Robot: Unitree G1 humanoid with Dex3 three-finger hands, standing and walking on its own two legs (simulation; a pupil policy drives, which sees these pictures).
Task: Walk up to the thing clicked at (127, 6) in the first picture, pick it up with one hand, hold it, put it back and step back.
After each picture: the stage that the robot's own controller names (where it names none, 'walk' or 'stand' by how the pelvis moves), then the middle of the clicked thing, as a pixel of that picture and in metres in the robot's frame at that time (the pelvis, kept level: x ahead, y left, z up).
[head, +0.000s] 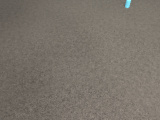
stand; (127, 3) +2.23 -0.74 -0.72
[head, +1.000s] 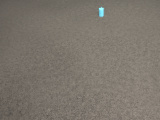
walk; (101, 12) +2.19 -0.19 -0.69
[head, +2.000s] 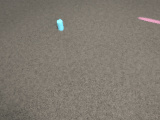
walk; (60, 25) +1.56 +0.27 -0.71
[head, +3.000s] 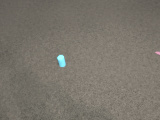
walk; (61, 61) +1.03 +0.29 -0.72
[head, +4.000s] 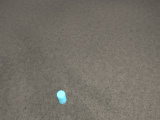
walk; (61, 97) +0.64 +0.24 -0.72
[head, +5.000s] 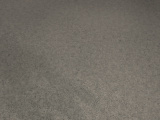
stand; out of the picture +0.38 +0.18 -0.70
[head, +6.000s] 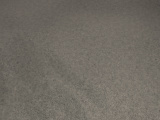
stand; out of the picture +0.32 +0.19 -0.71
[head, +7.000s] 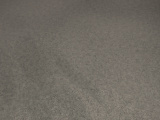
stand; out of the picture +0.36 +0.16 -0.72
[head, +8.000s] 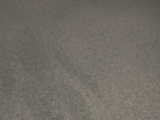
stand; out of the picture +0.36 +0.16 -0.72
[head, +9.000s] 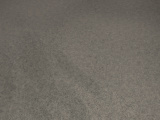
stand; out of the picture +0.32 +0.16 -0.72
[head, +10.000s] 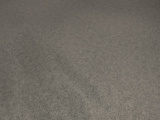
stand; out of the picture +0.36 +0.17 -0.72
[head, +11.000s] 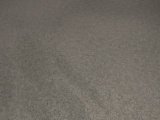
stand; out of the picture +0.34 +0.17 -0.72
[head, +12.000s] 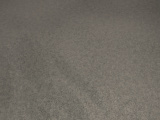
stand; out of the picture +0.34 +0.18 -0.73
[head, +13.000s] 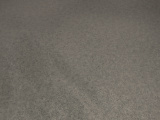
stand; out of the picture +0.34 +0.18 -0.73
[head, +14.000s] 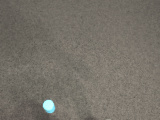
go down; (49, 106) +0.37 +0.18 -0.61
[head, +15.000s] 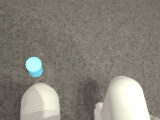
go down; (34, 67) +0.44 +0.18 -0.32
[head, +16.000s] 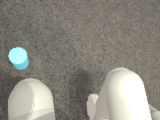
close in; (19, 59) +0.44 +0.19 -0.28
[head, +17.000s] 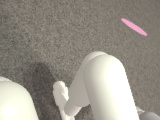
close; out of the picture +0.44 +0.22 -0.23
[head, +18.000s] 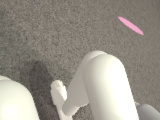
close; out of the picture +0.43 +0.23 -0.23
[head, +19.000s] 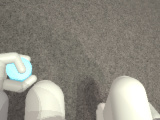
lift; (20, 73) +0.34 +0.21 -0.09
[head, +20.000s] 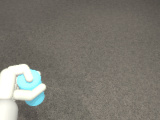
hold; (32, 88) +0.32 +0.18 +0.04
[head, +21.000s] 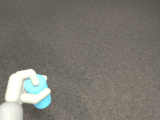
hold; (38, 92) +0.32 +0.17 -0.01
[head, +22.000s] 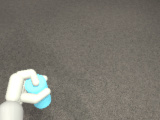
crouch; (39, 92) +0.32 +0.17 -0.01
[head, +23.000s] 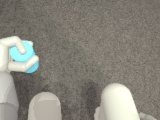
crouch; (26, 58) +0.42 +0.17 -0.10
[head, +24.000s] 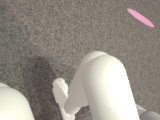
lower; out of the picture +0.45 +0.24 -0.23
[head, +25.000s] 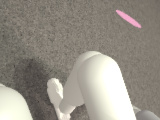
lower; out of the picture +0.45 +0.25 -0.24
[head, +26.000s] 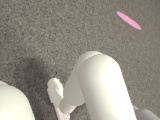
lower; out of the picture +0.45 +0.24 -0.24
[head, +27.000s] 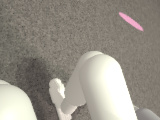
lower; out of the picture +0.45 +0.24 -0.24
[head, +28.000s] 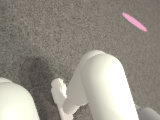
loosen; out of the picture +0.44 +0.23 -0.24
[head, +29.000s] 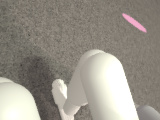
withdraw; out of the picture +0.42 +0.21 -0.23
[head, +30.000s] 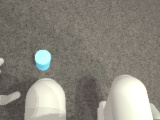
walk; (42, 60) +0.44 +0.16 -0.30
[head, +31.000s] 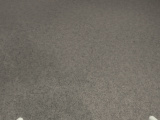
stand; out of the picture +0.36 +0.15 -0.65
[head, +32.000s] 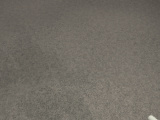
stand; out of the picture +0.37 +0.16 -0.67
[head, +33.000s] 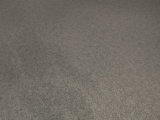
stand; out of the picture +0.37 +0.15 -0.68
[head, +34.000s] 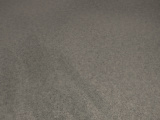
walk; out of the picture +0.38 +0.16 -0.72
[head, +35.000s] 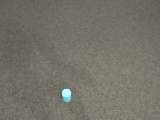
walk; (66, 95) +0.51 +0.10 -0.70
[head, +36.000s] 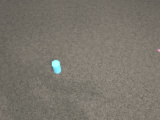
walk; (56, 67) +0.80 +0.24 -0.68
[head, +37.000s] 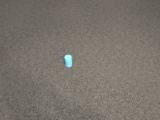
stand; (68, 61) +1.02 +0.15 -0.70
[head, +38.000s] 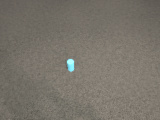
stand; (70, 65) +1.02 +0.13 -0.72
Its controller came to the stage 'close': yes
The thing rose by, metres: 0.72
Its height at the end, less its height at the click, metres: +0.00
